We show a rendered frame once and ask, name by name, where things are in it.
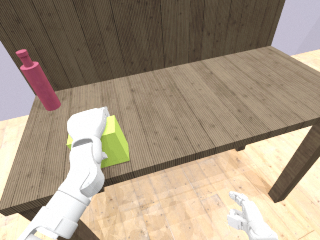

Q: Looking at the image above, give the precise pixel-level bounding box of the table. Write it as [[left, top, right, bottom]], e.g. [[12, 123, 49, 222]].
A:
[[0, 0, 320, 240]]

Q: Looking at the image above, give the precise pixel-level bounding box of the sponge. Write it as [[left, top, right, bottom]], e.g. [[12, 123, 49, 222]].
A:
[[66, 115, 130, 168]]

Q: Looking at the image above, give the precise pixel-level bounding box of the right robot forearm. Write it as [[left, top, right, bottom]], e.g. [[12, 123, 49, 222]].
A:
[[247, 220, 279, 240]]

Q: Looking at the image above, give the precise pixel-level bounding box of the robot left hand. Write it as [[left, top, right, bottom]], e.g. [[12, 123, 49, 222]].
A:
[[67, 106, 110, 160]]

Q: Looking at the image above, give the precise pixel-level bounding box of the robot right hand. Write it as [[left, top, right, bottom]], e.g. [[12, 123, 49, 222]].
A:
[[227, 191, 264, 235]]

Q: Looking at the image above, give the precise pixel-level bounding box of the left robot forearm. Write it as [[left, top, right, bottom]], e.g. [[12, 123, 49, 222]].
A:
[[17, 135, 105, 240]]

